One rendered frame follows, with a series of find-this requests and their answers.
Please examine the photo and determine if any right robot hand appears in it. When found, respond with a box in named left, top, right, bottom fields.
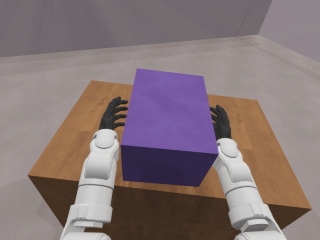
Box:
left=209, top=104, right=232, bottom=141

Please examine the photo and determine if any robot right forearm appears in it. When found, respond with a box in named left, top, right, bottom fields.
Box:
left=212, top=138, right=287, bottom=240

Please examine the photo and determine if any carton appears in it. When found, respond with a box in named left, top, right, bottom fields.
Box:
left=120, top=68, right=219, bottom=187

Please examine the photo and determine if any pedestal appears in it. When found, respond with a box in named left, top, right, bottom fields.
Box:
left=27, top=80, right=312, bottom=240

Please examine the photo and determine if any robot right upper arm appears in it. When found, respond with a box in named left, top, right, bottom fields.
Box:
left=234, top=230, right=286, bottom=240

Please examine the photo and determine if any robot left forearm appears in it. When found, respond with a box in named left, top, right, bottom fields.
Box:
left=60, top=129, right=119, bottom=240

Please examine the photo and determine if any left robot hand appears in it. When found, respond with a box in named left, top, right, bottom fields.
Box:
left=98, top=96, right=128, bottom=130

